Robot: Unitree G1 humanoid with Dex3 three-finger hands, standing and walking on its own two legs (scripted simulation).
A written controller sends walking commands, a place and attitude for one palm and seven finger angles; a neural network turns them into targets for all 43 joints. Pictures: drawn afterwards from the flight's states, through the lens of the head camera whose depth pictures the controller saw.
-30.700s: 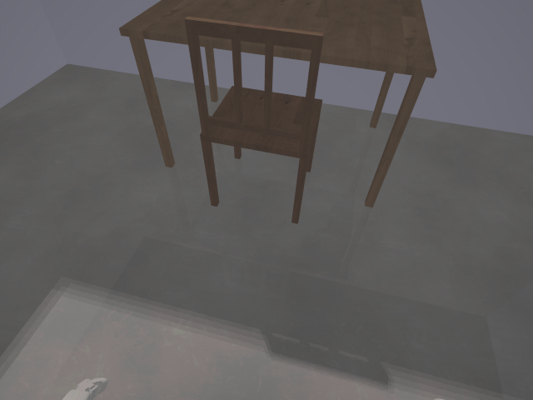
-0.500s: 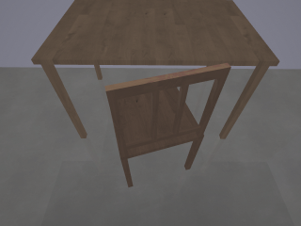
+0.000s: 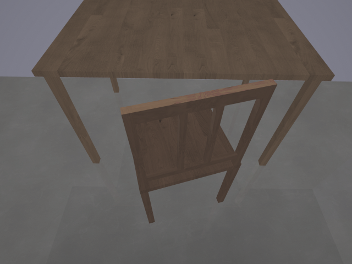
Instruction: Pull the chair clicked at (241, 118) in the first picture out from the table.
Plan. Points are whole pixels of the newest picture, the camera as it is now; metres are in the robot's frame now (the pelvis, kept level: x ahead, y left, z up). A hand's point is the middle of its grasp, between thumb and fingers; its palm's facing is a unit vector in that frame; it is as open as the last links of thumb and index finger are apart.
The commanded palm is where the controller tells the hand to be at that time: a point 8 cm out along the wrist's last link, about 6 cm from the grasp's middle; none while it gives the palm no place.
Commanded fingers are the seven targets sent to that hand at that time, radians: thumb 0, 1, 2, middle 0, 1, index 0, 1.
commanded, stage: come to a stop and stand still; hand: left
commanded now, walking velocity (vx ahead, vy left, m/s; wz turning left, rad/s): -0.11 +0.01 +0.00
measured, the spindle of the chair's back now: (181, 144) +0.48 +0.01 -0.10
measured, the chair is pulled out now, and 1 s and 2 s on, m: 0.12 0.12 0.12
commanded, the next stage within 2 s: look again from close up in 0.86 s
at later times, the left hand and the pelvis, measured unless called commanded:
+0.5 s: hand out of the picture -0.03 +0.19 -0.18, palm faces +0.04 -0.98 -0.20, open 7.4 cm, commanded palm none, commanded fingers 0.00 0.90 0.90 -0.20 -0.30 -0.20 -0.30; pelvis -0.07 +0.01 -0.01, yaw +1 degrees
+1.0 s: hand out of the picture -0.17 +0.17 -0.18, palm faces +0.06 -0.99 -0.15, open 7.4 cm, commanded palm none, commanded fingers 0.00 0.90 0.90 -0.20 -0.30 -0.20 -0.30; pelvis -0.10 +0.02 +0.00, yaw +2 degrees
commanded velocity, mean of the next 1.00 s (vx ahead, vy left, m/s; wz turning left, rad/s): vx -0.01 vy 0.00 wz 0.00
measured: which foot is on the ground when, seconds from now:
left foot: down 0.00-1.00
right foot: down 0.00-1.00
